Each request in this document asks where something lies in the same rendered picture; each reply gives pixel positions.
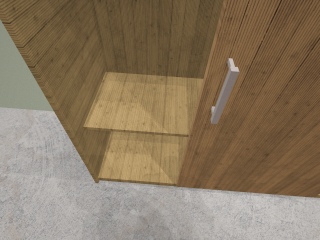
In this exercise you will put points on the wardrobe door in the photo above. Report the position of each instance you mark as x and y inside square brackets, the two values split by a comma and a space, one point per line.
[267, 139]

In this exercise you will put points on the handle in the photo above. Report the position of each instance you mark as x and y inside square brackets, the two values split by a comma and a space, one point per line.
[231, 77]

